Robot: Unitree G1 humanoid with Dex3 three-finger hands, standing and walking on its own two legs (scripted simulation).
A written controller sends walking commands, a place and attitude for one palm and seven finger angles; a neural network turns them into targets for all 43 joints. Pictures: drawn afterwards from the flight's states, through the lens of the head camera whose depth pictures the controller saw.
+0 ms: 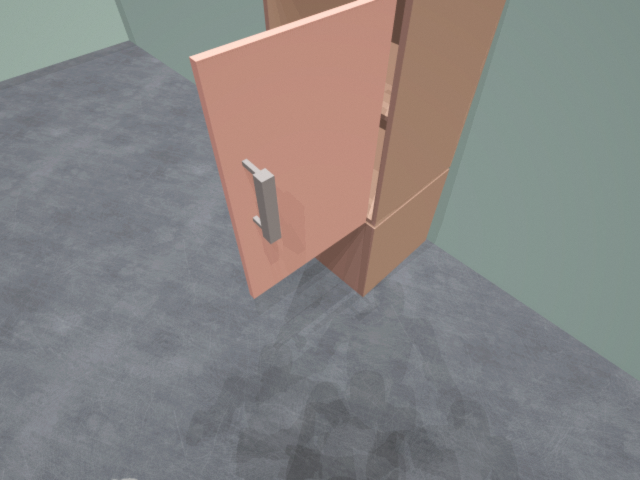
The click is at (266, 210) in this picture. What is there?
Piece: cupboard door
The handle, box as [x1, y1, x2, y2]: [242, 159, 280, 243]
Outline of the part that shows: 245,159 242,161 242,164 253,174 260,215 259,218 256,215 254,216 253,220 262,229 263,236 271,243 280,237 274,177 265,168 259,170 247,159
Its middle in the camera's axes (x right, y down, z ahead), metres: -0.11 -0.07 +0.70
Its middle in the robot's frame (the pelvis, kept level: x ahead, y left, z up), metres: +0.57 +0.14 -0.02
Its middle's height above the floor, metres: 0.76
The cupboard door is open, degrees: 87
